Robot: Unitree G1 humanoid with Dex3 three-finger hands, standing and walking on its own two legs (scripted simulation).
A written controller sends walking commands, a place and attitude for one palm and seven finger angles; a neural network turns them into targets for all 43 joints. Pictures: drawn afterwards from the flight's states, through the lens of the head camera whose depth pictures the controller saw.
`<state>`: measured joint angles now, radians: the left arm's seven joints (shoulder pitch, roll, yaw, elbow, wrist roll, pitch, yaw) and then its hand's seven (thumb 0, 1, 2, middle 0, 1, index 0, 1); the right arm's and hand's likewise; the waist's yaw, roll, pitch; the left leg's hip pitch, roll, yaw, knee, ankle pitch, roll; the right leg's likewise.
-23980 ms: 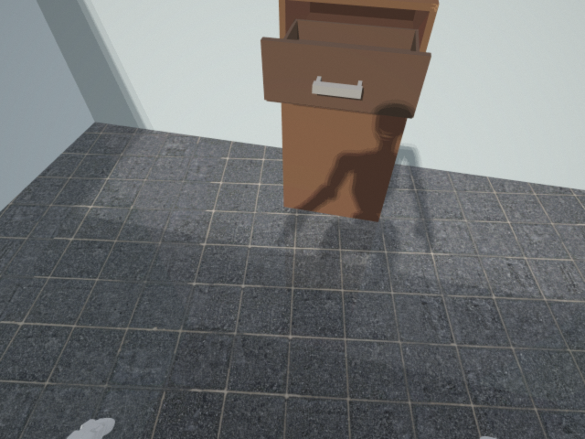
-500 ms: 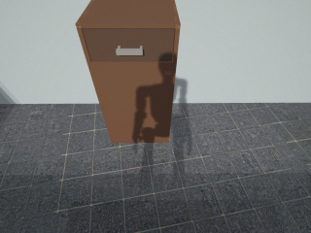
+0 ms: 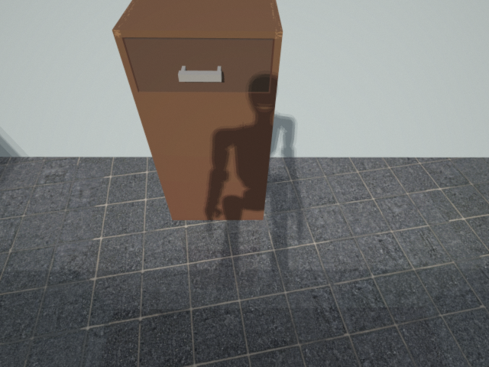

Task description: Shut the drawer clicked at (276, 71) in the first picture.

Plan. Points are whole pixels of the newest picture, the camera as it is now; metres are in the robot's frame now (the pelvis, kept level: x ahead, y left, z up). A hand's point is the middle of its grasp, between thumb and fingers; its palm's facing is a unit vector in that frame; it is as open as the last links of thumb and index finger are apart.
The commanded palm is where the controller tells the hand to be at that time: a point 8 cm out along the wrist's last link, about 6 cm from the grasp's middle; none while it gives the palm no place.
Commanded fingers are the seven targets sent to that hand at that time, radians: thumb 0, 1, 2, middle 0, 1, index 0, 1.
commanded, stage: look to check the result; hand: left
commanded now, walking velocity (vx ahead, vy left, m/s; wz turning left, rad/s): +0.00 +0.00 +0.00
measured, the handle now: (200, 72) +0.85 +0.17 +0.04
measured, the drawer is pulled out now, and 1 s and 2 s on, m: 0.00 0.00 0.00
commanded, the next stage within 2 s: stand and wait in 0.34 s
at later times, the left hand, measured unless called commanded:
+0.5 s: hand out of the picture +0.01 +0.17 -0.18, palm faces +0.04 -0.98 -0.19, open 7.4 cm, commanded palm none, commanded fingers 0.00 0.90 0.90 -0.20 -0.30 -0.20 -0.30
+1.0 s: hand out of the picture +0.01 +0.17 -0.18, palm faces +0.04 -0.98 -0.19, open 7.4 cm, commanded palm none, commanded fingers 0.00 0.90 0.90 -0.20 -0.30 -0.20 -0.30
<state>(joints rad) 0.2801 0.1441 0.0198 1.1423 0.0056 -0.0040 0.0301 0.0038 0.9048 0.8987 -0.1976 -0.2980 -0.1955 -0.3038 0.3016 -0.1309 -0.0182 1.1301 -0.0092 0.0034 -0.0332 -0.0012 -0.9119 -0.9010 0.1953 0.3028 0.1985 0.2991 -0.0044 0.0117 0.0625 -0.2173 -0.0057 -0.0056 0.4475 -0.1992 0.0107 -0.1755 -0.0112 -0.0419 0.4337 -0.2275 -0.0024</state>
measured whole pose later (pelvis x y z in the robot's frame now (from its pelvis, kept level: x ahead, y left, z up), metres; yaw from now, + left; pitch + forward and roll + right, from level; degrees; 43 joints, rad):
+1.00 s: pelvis +0.01 +0.00 +0.00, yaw +0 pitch -2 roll +0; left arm 0.26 0.14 0.02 1.15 0.00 -0.01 0.03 0.00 0.90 0.90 -0.20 -0.30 -0.20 -0.30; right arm 0.27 -0.13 -0.01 1.15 -0.01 0.00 -0.04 0.00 -0.91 -0.90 0.20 0.30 0.20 0.30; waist 0.00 0.01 0.06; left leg -0.18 -0.01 0.00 0.42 -0.21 0.01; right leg -0.14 -0.01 -0.03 0.40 -0.23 0.00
